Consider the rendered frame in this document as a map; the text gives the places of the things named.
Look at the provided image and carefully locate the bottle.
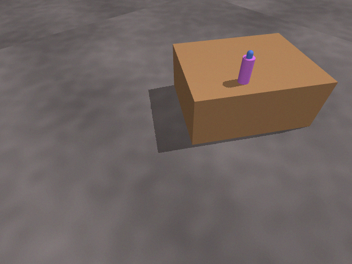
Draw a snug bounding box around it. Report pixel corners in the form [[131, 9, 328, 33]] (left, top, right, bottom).
[[238, 50, 256, 85]]

